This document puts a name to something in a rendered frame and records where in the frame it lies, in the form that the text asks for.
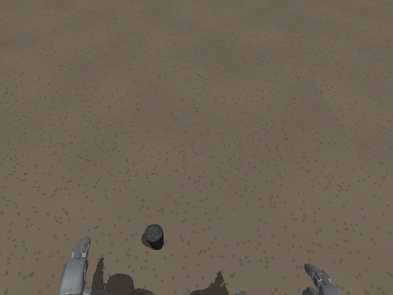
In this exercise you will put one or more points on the cup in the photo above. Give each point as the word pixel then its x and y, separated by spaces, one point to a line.
pixel 154 235

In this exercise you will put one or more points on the left robot hand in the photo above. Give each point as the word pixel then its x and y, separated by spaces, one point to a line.
pixel 74 272

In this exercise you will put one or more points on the right robot hand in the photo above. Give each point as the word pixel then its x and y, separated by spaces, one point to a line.
pixel 321 280

